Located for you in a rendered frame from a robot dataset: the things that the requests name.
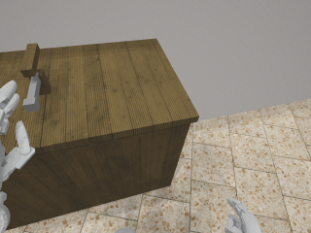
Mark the robot left forearm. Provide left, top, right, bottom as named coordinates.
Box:
left=0, top=191, right=11, bottom=233

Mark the tap lever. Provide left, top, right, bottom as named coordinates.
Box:
left=22, top=72, right=41, bottom=113

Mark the robot right hand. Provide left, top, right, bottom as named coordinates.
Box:
left=225, top=196, right=262, bottom=233

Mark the counter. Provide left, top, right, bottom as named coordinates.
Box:
left=0, top=38, right=199, bottom=231

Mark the robot left hand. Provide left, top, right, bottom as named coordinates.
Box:
left=0, top=80, right=35, bottom=190

